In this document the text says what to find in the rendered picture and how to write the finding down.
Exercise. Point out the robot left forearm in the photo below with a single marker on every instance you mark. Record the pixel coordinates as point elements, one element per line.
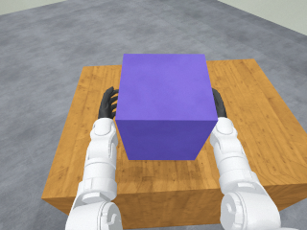
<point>98,183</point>

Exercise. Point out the robot right forearm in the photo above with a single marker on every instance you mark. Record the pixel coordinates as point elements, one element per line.
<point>232,163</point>

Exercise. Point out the carton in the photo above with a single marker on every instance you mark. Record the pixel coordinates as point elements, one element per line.
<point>165,107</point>

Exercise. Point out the pedestal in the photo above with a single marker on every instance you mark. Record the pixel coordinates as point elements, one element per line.
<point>168,193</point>

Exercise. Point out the right robot upper arm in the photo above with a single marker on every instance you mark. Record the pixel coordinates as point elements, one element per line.
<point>249,211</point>

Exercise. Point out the left robot upper arm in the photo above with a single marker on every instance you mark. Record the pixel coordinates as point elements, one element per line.
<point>104,215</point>

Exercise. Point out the right robot hand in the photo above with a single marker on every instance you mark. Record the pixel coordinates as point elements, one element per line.
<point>219,104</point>

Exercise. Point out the left robot hand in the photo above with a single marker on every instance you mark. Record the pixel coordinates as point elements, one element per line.
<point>106,106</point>

